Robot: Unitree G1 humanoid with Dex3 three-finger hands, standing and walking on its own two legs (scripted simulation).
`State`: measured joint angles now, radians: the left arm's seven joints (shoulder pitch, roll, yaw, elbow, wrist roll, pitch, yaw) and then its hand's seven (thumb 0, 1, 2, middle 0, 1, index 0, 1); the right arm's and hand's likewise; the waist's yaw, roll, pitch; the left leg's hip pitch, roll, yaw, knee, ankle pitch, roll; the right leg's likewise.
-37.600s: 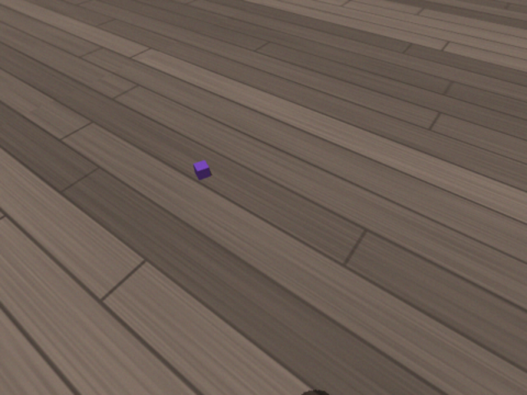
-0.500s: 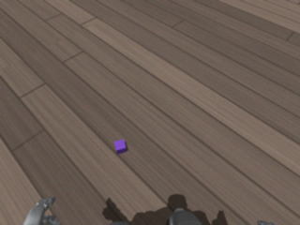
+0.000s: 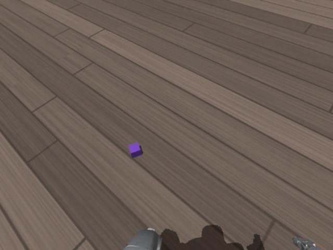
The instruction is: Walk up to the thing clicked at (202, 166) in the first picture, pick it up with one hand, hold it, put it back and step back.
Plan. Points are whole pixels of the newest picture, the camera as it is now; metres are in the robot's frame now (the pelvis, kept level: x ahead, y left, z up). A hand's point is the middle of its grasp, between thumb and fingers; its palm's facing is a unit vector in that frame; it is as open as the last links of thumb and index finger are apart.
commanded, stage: step back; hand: left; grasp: from above
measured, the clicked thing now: (135, 150) +0.77 +0.27 -0.73
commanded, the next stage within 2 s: stand in 1.66 s
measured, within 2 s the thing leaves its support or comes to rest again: neither
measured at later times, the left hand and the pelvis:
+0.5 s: hand out of the picture -0.11 +0.24 -0.16, palm faces -0.01 -0.92 -0.40, open 7.4 cm; pelvis -0.19 -0.03 -0.01, yaw -1 degrees
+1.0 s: hand out of the picture -0.23 +0.24 -0.14, palm faces +0.09 -0.91 -0.40, open 7.4 cm; pelvis -0.27 -0.05 +0.00, yaw +5 degrees
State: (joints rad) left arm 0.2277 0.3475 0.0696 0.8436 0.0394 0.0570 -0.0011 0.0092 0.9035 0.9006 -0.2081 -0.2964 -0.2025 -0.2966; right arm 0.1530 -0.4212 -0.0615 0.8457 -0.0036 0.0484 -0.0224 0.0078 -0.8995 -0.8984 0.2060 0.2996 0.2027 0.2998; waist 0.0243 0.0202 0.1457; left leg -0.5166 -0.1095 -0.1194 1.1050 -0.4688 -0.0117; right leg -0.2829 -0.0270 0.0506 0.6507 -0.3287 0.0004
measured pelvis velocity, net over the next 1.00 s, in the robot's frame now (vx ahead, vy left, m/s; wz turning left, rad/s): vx -0.27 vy -0.05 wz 0.08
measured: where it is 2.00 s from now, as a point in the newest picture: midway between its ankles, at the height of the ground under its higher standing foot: outside the picture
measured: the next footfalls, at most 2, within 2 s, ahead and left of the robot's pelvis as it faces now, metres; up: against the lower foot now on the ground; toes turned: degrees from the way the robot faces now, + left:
left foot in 0.14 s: -0.02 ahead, +0.11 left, +0.00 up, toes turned +2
right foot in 0.50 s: -0.18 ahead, -0.16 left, +0.00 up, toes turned +4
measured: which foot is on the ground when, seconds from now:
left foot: up 0.00-0.12, down 0.14-0.52, up 0.54-0.80, down 0.82-1.00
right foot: down 0.00-0.16, up 0.18-0.48, down 0.50-1.00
